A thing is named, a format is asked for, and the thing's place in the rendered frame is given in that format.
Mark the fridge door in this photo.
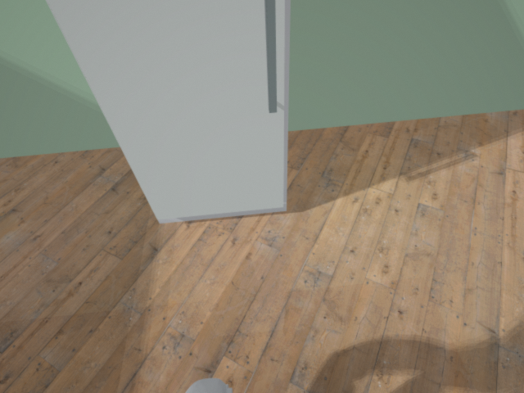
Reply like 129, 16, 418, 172
46, 0, 285, 219

